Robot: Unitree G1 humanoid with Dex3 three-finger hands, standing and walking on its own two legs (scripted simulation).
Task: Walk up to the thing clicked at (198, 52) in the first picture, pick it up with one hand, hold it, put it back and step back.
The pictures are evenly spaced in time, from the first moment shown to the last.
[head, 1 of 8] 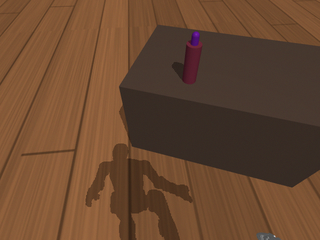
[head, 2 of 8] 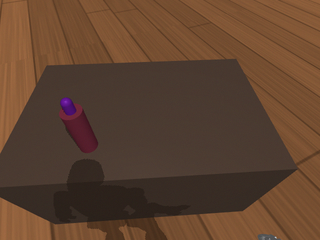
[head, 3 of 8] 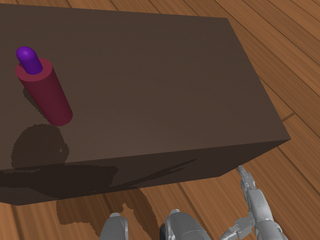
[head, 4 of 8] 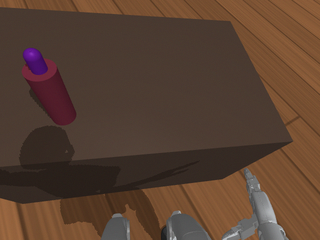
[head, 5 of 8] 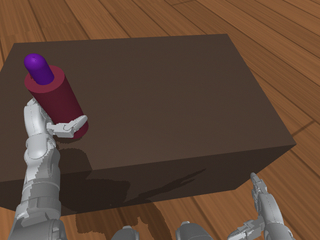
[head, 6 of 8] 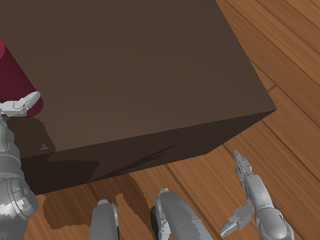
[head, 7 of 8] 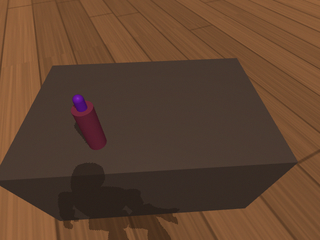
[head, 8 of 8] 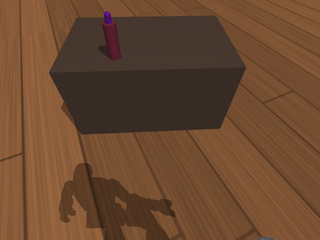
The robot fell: no
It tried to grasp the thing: yes
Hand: left
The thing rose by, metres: 0.23
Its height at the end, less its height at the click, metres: +0.00
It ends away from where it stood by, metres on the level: 0.02
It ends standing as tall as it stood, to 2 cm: yes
